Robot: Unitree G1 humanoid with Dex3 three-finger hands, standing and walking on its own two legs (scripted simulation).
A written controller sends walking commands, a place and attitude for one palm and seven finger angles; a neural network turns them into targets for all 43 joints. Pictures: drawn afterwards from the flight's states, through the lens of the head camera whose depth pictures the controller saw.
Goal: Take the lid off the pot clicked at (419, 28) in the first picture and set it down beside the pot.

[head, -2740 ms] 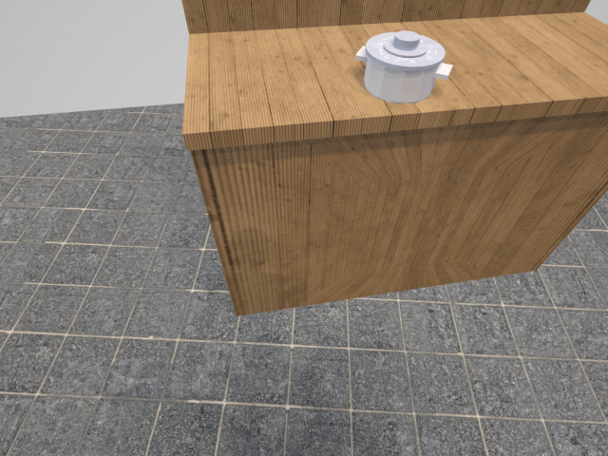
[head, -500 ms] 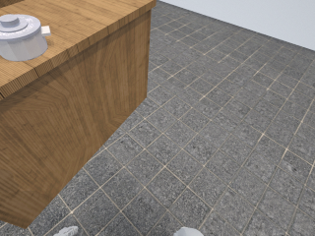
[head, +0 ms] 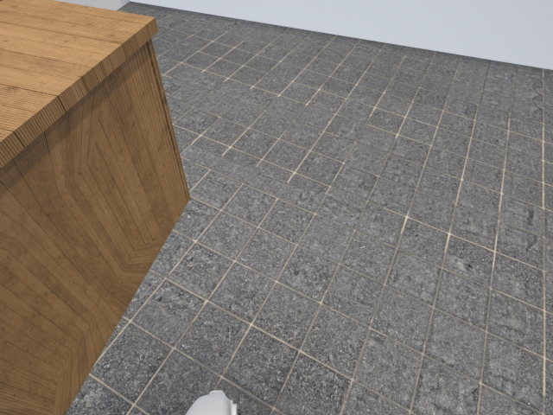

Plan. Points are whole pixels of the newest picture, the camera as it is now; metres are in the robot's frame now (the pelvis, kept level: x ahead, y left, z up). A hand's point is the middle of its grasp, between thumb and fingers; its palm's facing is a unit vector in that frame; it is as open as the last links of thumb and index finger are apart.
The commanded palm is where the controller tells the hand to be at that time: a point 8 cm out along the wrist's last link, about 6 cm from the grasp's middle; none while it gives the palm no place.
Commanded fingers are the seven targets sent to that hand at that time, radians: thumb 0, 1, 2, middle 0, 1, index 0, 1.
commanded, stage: walk to a spot facing it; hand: left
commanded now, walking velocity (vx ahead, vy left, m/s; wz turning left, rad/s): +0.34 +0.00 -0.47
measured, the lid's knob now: out of the picture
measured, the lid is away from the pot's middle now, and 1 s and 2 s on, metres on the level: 0.00 0.00 0.00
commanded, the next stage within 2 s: turn to face it in 0.62 s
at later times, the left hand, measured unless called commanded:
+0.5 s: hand (221, 281) +0.38 +0.14 -0.16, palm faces -0.36 -0.92 -0.15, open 7.4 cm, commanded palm none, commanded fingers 0.00 0.90 0.90 -0.20 -0.30 -0.20 -0.30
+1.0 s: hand (258, 241) +0.49 +0.08 -0.17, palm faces -0.30 -0.94 -0.19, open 7.3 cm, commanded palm none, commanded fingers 0.00 0.90 0.90 -0.20 -0.30 -0.20 -0.30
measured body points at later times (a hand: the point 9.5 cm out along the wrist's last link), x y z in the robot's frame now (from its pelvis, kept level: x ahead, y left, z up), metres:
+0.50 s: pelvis +0.20 +0.01 +0.00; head +0.25 +0.01 +0.45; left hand +0.40 +0.19 -0.14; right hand +0.04 -0.19 -0.13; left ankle +0.12 +0.12 -0.74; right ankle +0.30 -0.16 -0.69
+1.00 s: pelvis +0.37 -0.07 +0.00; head +0.38 -0.07 +0.45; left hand +0.51 +0.12 -0.15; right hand +0.37 -0.32 -0.14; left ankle +0.49 +0.01 -0.71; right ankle +0.33 -0.15 -0.74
